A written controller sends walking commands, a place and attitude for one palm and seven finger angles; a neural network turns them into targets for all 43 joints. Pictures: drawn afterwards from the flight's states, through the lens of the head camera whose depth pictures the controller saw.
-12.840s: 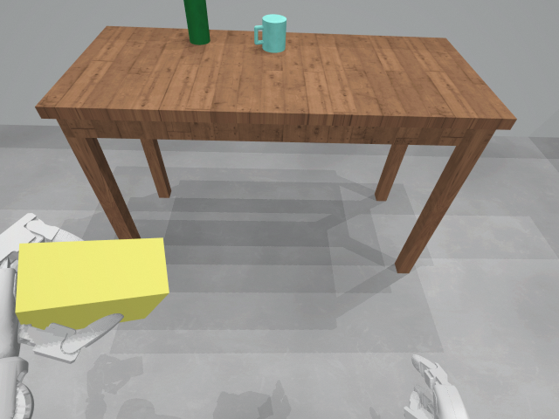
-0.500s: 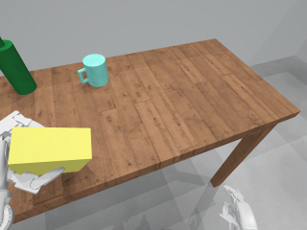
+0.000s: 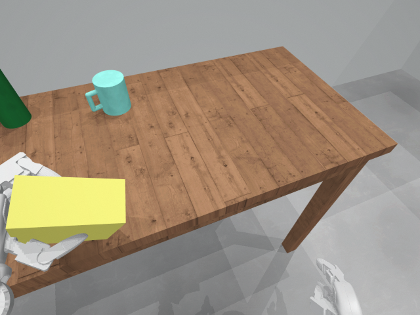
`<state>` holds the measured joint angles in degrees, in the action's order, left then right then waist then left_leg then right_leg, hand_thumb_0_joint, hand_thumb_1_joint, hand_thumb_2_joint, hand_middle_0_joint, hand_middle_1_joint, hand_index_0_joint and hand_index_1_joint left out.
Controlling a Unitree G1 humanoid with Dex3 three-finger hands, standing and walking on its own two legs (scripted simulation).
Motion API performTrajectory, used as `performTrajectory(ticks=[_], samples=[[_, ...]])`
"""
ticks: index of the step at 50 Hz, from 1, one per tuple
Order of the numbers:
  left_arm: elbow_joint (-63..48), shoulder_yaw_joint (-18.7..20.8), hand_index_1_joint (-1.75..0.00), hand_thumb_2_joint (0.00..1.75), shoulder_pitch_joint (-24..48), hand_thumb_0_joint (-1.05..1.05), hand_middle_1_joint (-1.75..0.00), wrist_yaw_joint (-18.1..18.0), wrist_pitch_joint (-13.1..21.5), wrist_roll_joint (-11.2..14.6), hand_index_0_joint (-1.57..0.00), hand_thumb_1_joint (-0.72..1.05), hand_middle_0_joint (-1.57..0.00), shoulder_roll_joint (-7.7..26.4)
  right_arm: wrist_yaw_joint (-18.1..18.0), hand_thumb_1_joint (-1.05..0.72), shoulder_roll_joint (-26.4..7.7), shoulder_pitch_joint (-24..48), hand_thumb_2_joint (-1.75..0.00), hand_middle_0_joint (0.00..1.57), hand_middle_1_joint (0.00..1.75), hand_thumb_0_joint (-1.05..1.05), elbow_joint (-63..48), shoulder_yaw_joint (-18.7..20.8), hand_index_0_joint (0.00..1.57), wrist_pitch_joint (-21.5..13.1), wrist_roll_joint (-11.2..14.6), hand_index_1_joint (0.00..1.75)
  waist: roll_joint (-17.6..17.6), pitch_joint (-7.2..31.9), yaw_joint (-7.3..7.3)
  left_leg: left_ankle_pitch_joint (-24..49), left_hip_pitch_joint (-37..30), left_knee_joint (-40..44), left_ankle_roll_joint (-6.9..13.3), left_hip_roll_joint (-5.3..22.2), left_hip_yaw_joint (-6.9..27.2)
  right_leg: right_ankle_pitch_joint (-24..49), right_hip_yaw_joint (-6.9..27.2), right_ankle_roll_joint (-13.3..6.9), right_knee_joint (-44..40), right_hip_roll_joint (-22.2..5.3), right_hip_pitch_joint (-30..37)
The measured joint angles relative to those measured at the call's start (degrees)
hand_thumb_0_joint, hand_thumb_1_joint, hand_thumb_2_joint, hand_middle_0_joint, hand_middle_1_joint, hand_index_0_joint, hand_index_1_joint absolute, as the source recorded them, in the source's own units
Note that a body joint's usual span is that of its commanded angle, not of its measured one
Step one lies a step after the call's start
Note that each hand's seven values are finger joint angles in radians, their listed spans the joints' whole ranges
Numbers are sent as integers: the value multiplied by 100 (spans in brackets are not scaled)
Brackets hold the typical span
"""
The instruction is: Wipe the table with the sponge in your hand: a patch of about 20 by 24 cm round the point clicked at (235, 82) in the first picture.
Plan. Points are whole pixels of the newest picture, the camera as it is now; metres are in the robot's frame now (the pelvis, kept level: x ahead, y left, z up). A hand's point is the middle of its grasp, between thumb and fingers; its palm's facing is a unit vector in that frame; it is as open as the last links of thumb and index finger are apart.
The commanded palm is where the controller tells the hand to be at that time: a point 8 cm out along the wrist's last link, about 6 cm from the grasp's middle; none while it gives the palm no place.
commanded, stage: come to a stop and stand still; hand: left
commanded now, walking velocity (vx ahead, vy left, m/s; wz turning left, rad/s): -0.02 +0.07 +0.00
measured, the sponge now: (85, 212) +0.23 +0.20 +0.14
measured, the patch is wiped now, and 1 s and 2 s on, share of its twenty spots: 0.00 0.00 0.00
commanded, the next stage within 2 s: look again from close up in 1.14 s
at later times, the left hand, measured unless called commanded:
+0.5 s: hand (13, 240) +0.18 +0.28 +0.14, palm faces +0.27 -0.90 -0.34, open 10.1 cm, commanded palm +0.13 +0.33 +0.18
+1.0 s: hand out of the picture +0.17 +0.38 +0.15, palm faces +0.38 -0.83 -0.41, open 10.1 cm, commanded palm +0.12 +0.40 +0.18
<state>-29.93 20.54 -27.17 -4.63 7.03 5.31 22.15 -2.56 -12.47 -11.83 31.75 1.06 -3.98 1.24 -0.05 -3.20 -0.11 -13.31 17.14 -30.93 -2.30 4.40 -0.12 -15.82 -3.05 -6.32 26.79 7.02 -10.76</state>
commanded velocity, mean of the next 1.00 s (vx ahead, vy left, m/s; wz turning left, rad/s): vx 0.00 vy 0.00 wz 0.00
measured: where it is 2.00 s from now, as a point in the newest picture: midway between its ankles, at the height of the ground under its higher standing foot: outside the picture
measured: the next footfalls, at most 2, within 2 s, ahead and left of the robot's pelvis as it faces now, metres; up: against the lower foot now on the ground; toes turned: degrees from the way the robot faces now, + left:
none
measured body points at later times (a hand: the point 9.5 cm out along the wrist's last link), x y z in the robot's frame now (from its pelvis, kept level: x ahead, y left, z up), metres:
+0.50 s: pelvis -0.03 +0.06 +0.00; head -0.02 +0.07 +0.45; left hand +0.16 +0.32 +0.16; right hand +0.15 -0.18 -0.06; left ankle +0.03 +0.15 -0.73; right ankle -0.02 -0.04 -0.73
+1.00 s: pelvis -0.04 +0.12 +0.01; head -0.02 +0.15 +0.45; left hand +0.15 +0.42 +0.17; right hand +0.14 -0.08 -0.06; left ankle +0.03 +0.15 -0.73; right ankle -0.04 -0.04 -0.73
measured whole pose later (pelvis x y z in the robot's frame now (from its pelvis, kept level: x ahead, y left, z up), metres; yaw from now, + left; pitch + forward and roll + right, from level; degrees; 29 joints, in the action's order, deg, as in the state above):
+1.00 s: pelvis -0.04 +0.12 +0.01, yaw +1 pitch -2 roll -2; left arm -26.7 20.6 -24.6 -5.7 10.1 0.2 22.1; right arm -0.7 -9.1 -11.7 32.9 -2.6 -7.7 -0.1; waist -1.9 -4.2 -1.7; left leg -6.1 15.1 -22.0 5.4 -4.2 -4.5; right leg -15.3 1.9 -1.1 23.7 -0.3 -8.7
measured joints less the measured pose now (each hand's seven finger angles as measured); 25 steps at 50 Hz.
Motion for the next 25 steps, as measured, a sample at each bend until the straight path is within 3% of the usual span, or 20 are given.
performTrajectory(ticks=[10,12,14,16,18,22,25], samples=[[15,-9,-134,101,-107,-1,-135,-153,79,-43,-74,-50,-71,-35,12,-90,-44,-12,-90,21,30,1,57,-56,20,25,58,30,89,20,41,-5,-106,10,120,-46,19,24,-18,69,-84,-38,154],[409,160,-134,101,571,-1,-135,143,245,-330,-74,-50,-71,400,-39,-90,32,-140,-90,20,30,1,161,28,20,-200,-27,30,19,-46,-209,170,-106,81,192,-67,-24,122,-30,145,-220,-69,199],[955,482,-134,101,1118,-1,-135,138,518,-285,-74,-50,-71,695,15,-90,65,-95,-90,20,30,1,215,-26,20,-264,-18,30,-109,-117,-336,314,-101,199,254,-106,-104,205,25,175,-216,-122,114],[1228,682,-134,101,1268,-1,-135,8,506,-201,-74,-50,-71,584,112,-90,-8,-16,-90,21,30,1,133,-47,20,-304,8,30,-76,-170,-317,300,-147,325,218,-122,-205,206,118,272,-73,-158,-8],[1194,600,-134,101,1163,-1,-135,-86,414,-162,-74,-50,-71,264,206,-90,-105,47,-90,21,30,1,54,-9,20,-334,33,30,18,-198,-228,269,-115,281,184,-178,-265,154,168,364,73,-227,-90],[638,-144,-134,101,441,-1,-135,-48,328,-227,-74,-50,-71,-373,263,-90,-141,108,-90,21,30,1,35,3,20,-334,28,30,108,-165,-66,234,-68,117,342,-272,-322,168,213,388,116,-323,-77],[314,-493,-134,102,-20,-1,-134,52,366,-284,-74,-50,-71,-360,165,-90,-5,39,-90,21,30,1,58,-92,20,-316,-30,30,-47,-81,4,218,-30,53,414,-337,-296,183,184,445,98,-386,-57]])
